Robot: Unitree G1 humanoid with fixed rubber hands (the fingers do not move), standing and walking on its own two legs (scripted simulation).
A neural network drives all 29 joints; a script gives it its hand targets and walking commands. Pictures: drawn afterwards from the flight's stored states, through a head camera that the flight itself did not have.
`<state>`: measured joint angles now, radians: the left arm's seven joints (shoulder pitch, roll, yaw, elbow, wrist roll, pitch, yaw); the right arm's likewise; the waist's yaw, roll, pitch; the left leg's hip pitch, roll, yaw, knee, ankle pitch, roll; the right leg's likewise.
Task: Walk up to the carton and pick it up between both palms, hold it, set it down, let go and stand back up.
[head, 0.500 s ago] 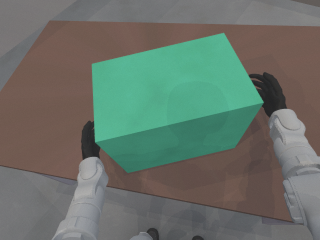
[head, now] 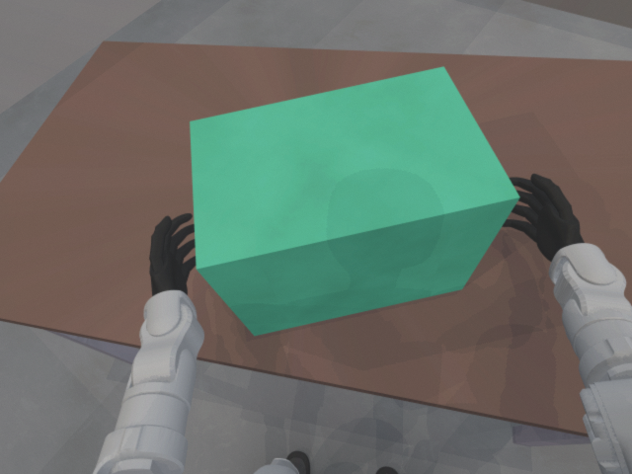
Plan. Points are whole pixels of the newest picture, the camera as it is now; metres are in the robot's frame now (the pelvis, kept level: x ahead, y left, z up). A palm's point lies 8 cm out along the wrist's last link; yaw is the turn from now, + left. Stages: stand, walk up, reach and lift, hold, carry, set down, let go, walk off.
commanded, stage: set down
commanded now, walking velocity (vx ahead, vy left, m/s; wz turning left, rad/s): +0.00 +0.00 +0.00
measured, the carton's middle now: (340, 214) +0.45 +0.07 +0.00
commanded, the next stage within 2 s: none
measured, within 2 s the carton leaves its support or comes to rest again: neither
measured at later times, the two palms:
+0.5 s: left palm (156, 315) +0.27 +0.26 +0.02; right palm (594, 293) +0.39 -0.23 +0.00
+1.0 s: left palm (150, 336) +0.24 +0.25 +0.03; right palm out of the picture +0.34 -0.26 +0.01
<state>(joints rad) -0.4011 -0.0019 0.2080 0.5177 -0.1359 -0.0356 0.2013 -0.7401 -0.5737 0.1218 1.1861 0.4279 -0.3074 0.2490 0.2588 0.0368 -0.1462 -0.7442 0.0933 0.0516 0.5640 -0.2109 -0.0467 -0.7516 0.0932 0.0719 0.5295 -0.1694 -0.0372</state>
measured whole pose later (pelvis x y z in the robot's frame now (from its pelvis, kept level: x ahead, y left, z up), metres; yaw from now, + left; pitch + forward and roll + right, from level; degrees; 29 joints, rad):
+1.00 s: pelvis -0.01 +0.01 +0.01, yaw +0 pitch +15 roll +0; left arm -0.02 0.00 0.13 0.08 -0.09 0.15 0.23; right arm -0.23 -0.63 0.04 0.81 0.47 -0.24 0.36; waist 0.16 0.00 -0.13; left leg -0.60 0.08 0.05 0.54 -0.21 -0.04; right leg -0.61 0.08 0.07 0.51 -0.17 -0.04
